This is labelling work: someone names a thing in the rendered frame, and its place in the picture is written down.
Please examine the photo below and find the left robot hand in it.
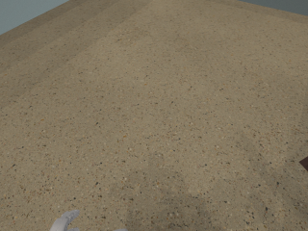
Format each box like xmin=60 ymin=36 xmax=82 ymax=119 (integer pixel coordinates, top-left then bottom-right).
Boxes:
xmin=49 ymin=209 xmax=80 ymax=231

